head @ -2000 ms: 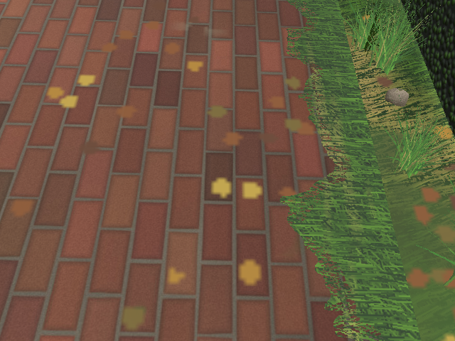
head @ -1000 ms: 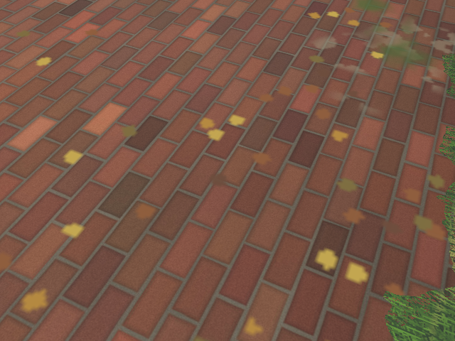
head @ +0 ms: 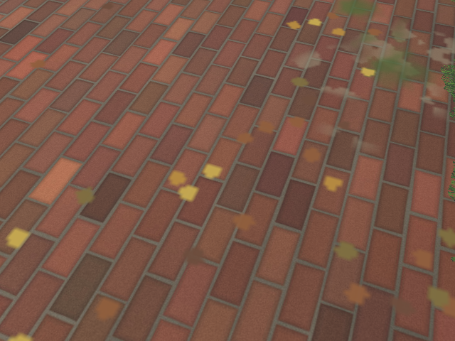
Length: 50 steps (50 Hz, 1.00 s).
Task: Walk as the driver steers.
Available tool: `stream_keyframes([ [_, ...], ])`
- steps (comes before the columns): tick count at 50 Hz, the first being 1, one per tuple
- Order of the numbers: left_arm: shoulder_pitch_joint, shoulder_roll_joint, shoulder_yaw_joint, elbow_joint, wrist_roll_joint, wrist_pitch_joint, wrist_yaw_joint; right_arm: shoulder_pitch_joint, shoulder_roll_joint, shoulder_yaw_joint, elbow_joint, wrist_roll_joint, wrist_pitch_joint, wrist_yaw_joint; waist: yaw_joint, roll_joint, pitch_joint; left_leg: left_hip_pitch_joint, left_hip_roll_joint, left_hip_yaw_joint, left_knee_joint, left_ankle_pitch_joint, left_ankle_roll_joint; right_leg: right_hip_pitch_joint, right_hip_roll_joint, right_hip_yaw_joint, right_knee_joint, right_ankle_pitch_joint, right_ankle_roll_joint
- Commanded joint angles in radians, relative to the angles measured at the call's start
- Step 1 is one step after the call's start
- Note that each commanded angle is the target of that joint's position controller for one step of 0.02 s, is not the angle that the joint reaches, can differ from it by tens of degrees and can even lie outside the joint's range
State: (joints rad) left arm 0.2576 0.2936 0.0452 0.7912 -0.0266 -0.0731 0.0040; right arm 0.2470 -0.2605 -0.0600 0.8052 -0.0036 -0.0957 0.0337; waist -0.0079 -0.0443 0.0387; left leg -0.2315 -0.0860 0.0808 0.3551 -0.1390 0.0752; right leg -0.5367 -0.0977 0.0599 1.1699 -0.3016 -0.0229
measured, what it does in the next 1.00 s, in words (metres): walks ahead, turning right: right foot, then left foot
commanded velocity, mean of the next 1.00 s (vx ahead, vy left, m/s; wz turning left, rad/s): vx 0.30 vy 0.00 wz -0.50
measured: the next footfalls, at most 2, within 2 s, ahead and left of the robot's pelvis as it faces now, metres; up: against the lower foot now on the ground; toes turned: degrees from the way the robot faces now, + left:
right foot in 0.34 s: +0.36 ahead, -0.18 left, +0.00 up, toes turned -12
left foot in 0.82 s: +0.59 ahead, -0.06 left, +0.00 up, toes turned -32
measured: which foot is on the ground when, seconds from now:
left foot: down 0.00-0.36, up 0.38-0.80, down 0.82-1.00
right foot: up 0.00-0.32, down 0.34-0.82, up 0.84-1.00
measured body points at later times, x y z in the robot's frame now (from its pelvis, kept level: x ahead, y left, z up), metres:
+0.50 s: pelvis +0.28 -0.09 -0.01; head +0.32 -0.11 +0.44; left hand +0.48 +0.14 -0.10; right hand +0.33 -0.39 -0.12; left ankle +0.23 +0.08 -0.64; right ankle +0.32 -0.17 -0.74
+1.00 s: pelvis +0.44 -0.09 +0.00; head +0.48 -0.10 +0.44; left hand +0.71 +0.08 -0.11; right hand +0.44 -0.41 -0.09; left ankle +0.55 -0.03 -0.74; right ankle +0.33 -0.18 -0.66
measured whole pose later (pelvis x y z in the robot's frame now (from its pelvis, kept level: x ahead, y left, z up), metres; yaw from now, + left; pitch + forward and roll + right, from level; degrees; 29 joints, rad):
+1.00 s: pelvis +0.44 -0.09 +0.00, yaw -33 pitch +2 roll +0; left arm 0.21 0.34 0.08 0.63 -0.02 0.06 0.04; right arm 0.10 -0.26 -0.04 0.71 -0.02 -0.01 -0.02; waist 0.00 -0.04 0.05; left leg -0.36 0.00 0.02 0.46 -0.13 0.01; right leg -0.50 0.04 0.08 1.16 -0.49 0.08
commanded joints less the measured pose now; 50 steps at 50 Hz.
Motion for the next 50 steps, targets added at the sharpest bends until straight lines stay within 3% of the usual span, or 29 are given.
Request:
stream_keyframes([
  [1, 0.071, 0.055, 0.016, -0.041, 0.003, 0.018, 0.008, -0.052, -0.107, -0.024, -0.042, -0.003, -0.038, -0.005, 0.039, 0.089, -0.008, -0.009, 0.305, -0.217, -0.255, 0.113, 0.185, -0.082, -0.065, 0.048, -0.051, 0.082, 0.028],
  [3, 0.012, 0.054, 0.016, -0.062, 0.008, 0.017, 0.008, -0.026, -0.128, -0.029, -0.021, -0.007, -0.037, -0.014, 0.020, 0.082, 0.007, 0.016, 0.295, -0.151, -0.260, 0.161, 0.170, -0.137, -0.059, 0.060, -0.144, 0.199, 0.036],
  [7, -0.117, 0.029, 0.005, -0.101, 0.009, 0.002, -0.015, -0.001, -0.152, -0.028, -0.003, -0.001, -0.030, -0.025, -0.034, 0.072, 0.020, 0.064, 0.265, -0.027, -0.258, 0.195, 0.119, -0.101, -0.024, -0.008, -0.411, 0.417, 0.021],
  [10, -0.208, 0.020, -0.002, -0.148, 0.005, 0.000, -0.034, 0.060, -0.174, -0.031, 0.027, 0.008, -0.013, -0.028, -0.077, 0.065, 0.039, 0.198, 0.310, -0.007, -0.230, 0.203, 0.109, -0.152, -0.013, -0.031, -0.507, 0.410, 0.003],
  [12, -0.247, 0.027, -0.001, -0.184, 0.005, 0.002, -0.049, 0.080, -0.183, -0.035, 0.041, 0.014, 0.006, -0.031, -0.083, 0.069, 0.047, 0.295, 0.342, 0.002, -0.184, 0.253, 0.094, -0.197, -0.003, -0.047, -0.543, 0.333, -0.017],
  [13, -0.254, 0.033, 0.002, -0.200, 0.006, 0.003, -0.056, 0.080, -0.190, -0.037, 0.043, 0.018, 0.016, -0.033, -0.076, 0.077, 0.045, 0.332, 0.355, 0.009, -0.151, 0.314, 0.084, -0.199, 0.007, -0.063, -0.553, 0.279, -0.030],
  [15, -0.205, 0.063, 0.017, -0.214, 0.008, 0.008, -0.065, 0.051, -0.217, -0.044, 0.033, 0.021, 0.034, -0.042, -0.031, 0.113, -0.008, 0.362, 0.358, 0.042, -0.025, 0.623, 0.057, -0.094, 0.063, -0.121, -0.559, 0.164, -0.066],
  [16, -0.115, 0.093, 0.035, -0.200, 0.008, 0.012, -0.064, 0.038, -0.229, -0.048, 0.026, 0.019, 0.044, -0.048, 0.022, 0.128, -0.068, 0.354, 0.346, 0.065, 0.109, 0.779, 0.041, 0.030, 0.106, -0.151, -0.565, 0.130, -0.089],
  [17, 0.047, 0.143, 0.066, -0.161, 0.005, 0.014, -0.056, 0.025, -0.220, -0.043, 0.017, 0.018, 0.051, -0.056, 0.109, 0.106, -0.153, 0.275, 0.305, 0.101, 0.323, 0.809, 0.009, 0.257, 0.153, -0.160, -0.621, 0.179, -0.125],
  [18, 0.209, 0.238, 0.100, -0.135, 0.006, 0.025, -0.035, 0.049, -0.176, -0.023, -0.010, -0.003, 0.043, -0.061, 0.163, -0.025, -0.267, 0.018, 0.257, 0.112, 0.647, 0.498, -0.034, 0.580, 0.003, 0.084, -0.629, 0.217, -0.194],
  [19, 0.159, 0.304, 0.107, -0.159, -0.002, 0.019, -0.035, 0.128, -0.050, 0.020, -0.054, -0.014, 0.009, -0.041, 0.057, -0.270, -0.379, -0.430, 0.020, 0.003, 1.015, -0.369, -0.093, 0.914, -0.231, 0.680, -0.777, 0.036, -0.399],
  [20, 0.173, 0.217, 0.080, -0.182, 0.014, 0.013, -0.037, 0.047, -0.160, -0.003, -0.056, 0.009, -0.030, -0.022, 0.121, -0.132, -0.434, -0.527, 0.060, -0.198, 1.083, -0.404, -0.070, 0.938, -0.248, 0.744, -0.856, 0.086, -0.374],
  [21, 0.128, 0.174, 0.065, -0.188, 0.031, 0.009, -0.035, -0.043, -0.184, -0.008, -0.089, 0.040, -0.045, -0.015, 0.118, -0.074, -0.301, -0.552, 0.096, -0.189, 1.071, -0.346, -0.055, 0.830, -0.215, 0.561, -0.831, 0.291, -0.328],
  [22, 0.060, 0.160, 0.061, -0.196, 0.028, 0.005, -0.037, -0.060, -0.165, -0.003, -0.093, 0.027, -0.046, -0.022, 0.068, 0.050, -0.195, -0.520, 0.136, -0.175, 0.985, -0.290, -0.061, 0.661, -0.169, 0.410, -0.815, 0.534, -0.299],
  [23, 0.010, 0.136, 0.056, -0.210, 0.027, 0.007, -0.032, -0.061, -0.169, -0.009, -0.089, 0.001, -0.035, -0.034, 0.036, 0.081, -0.154, -0.469, 0.167, -0.165, 0.916, -0.263, -0.073, 0.547, -0.143, 0.322, -0.818, 0.675, -0.282],
  [24, -0.013, 0.140, 0.056, -0.222, 0.034, 0.009, -0.027, -0.044, -0.170, -0.012, -0.096, -0.003, -0.021, -0.037, 0.006, 0.036, -0.135, -0.403, 0.175, -0.167, 0.892, -0.261, -0.089, 0.450, -0.126, 0.291, -0.826, 0.775, -0.292],
  [26, -0.039, 0.140, 0.056, -0.223, 0.030, 0.013, -0.019, -0.010, -0.147, -0.009, -0.088, -0.008, 0.007, -0.043, -0.025, 0.028, -0.128, -0.357, 0.168, -0.153, 0.792, -0.231, -0.123, 0.360, -0.084, 0.223, -0.845, 0.833, -0.279],
  [31, -0.017, 0.173, 0.068, -0.203, 0.009, 0.048, 0.018, -0.103, -0.105, 0.008, -0.108, -0.011, 0.032, -0.051, -0.003, -0.028, -0.168, -0.294, 0.092, -0.130, 0.482, 0.007, -0.167, 0.301, 0.000, 0.147, -0.798, 0.807, -0.206],
  [36, 0.007, 0.168, 0.068, -0.193, 0.011, 0.080, 0.035, -0.218, -0.126, 0.001, -0.143, -0.001, 0.035, -0.039, 0.037, -0.073, -0.155, -0.268, 0.050, -0.169, 0.282, 0.058, -0.153, 0.349, -0.010, 0.266, -0.735, 0.596, -0.160],
  [39, -0.027, 0.155, 0.065, -0.208, 0.012, 0.086, 0.040, -0.187, -0.153, -0.017, -0.142, -0.002, 0.019, -0.034, 0.007, -0.104, -0.135, -0.207, 0.046, -0.188, 0.149, 0.028, -0.118, 0.385, -0.005, 0.368, -0.668, 0.485, -0.139],
  [40, -0.055, 0.146, 0.061, -0.217, 0.010, 0.086, 0.040, -0.150, -0.155, -0.022, -0.135, -0.005, 0.010, -0.035, -0.024, -0.102, -0.135, -0.122, 0.060, -0.178, 0.049, 0.138, -0.095, 0.367, 0.028, 0.368, -0.621, 0.432, -0.112],
  [41, -0.048, 0.105, 0.049, -0.234, 0.020, 0.082, 0.038, -0.110, -0.199, -0.033, -0.136, -0.020, 0.006, -0.042, -0.025, -0.035, -0.191, 0.043, 0.187, -0.261, 0.041, 0.341, -0.043, 0.297, 0.086, 0.323, -0.498, 0.289, -0.071],
  [42, 0.077, 0.049, 0.034, -0.230, 0.032, 0.078, 0.035, -0.110, -0.250, -0.040, -0.148, -0.040, 0.018, -0.053, 0.048, 0.198, -0.247, 0.271, 0.412, -0.478, 0.082, 0.746, 0.100, 0.095, 0.220, 0.192, -0.289, -0.245, -0.005],
  [43, 0.136, 0.112, 0.042, -0.230, 0.023, 0.079, 0.031, -0.044, -0.223, -0.042, -0.122, -0.031, 0.036, -0.052, 0.040, 0.336, -0.303, 0.328, 0.558, -0.708, 0.045, 0.679, 0.236, -0.041, 0.226, 0.114, -0.089, -0.457, 0.043],
  [44, 0.122, 0.189, 0.066, -0.205, 0.017, 0.087, 0.031, -0.069, -0.173, -0.029, -0.144, -0.011, 0.043, -0.051, 0.023, 0.220, -0.253, 0.282, 0.510, -0.646, 0.038, 0.537, 0.224, -0.073, 0.172, 0.123, 0.036, -0.384, 0.074],
  [45, 0.067, 0.204, 0.076, -0.200, 0.010, 0.104, 0.034, -0.098, -0.138, -0.020, -0.154, -0.011, 0.053, -0.053, 0.014, 0.156, -0.205, 0.227, 0.443, -0.514, 0.042, 0.432, 0.175, -0.093, 0.148, 0.097, 0.087, -0.305, 0.093],
  [46, 0.044, 0.193, 0.077, -0.198, 0.007, 0.121, 0.037, -0.135, -0.125, -0.014, -0.164, -0.009, 0.063, -0.055, 0.018, 0.132, -0.165, 0.157, 0.393, -0.430, 0.021, 0.342, 0.149, -0.090, 0.129, 0.082, 0.098, -0.254, 0.106],
  [48, 0.028, 0.142, 0.065, -0.214, 0.005, 0.137, 0.035, -0.177, -0.144, -0.017, -0.163, -0.015, 0.079, -0.062, 0.031, 0.164, -0.108, 0.032, 0.325, -0.307, -0.037, 0.231, 0.133, -0.033, 0.106, 0.026, 0.051, -0.169, 0.114],
  [50, 0.011, 0.103, 0.053, -0.229, 0.004, 0.136, 0.033, -0.168, -0.147, -0.021, -0.153, -0.019, 0.087, -0.069, 0.018, 0.203, -0.113, 0.035, 0.309, -0.237, -0.059, 0.228, 0.144, -0.007, 0.101, -0.019, -0.038, -0.142, 0.116],
])
Keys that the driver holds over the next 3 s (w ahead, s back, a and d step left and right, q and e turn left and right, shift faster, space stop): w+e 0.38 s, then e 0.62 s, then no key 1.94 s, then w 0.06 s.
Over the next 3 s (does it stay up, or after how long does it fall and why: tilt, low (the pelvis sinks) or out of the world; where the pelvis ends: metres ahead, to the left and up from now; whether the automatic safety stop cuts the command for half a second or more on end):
stays up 0.43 -0.11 0.00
